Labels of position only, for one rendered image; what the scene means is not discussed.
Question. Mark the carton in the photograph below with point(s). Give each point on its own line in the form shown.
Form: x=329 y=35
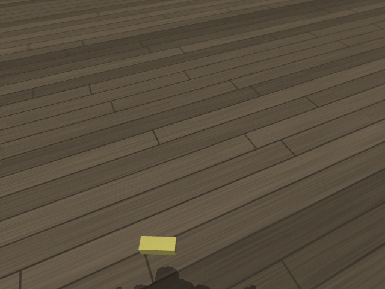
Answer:
x=158 y=245

